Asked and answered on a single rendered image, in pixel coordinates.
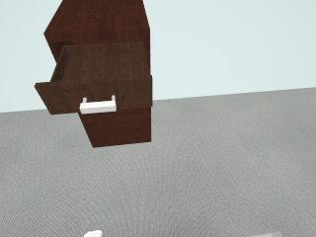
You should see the drawer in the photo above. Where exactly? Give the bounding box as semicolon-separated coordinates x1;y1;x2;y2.
34;41;153;115

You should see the cabinet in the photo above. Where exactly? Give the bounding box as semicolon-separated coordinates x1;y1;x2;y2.
43;0;152;148

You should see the handle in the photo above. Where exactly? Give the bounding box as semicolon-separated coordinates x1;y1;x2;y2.
79;95;117;115

